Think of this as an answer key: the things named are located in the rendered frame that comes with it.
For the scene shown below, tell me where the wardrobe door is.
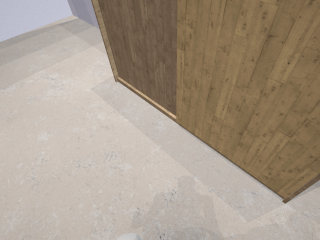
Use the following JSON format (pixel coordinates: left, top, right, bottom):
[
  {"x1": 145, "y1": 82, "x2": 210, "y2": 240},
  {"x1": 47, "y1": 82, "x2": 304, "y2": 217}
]
[
  {"x1": 98, "y1": 0, "x2": 178, "y2": 116},
  {"x1": 176, "y1": 0, "x2": 320, "y2": 198}
]

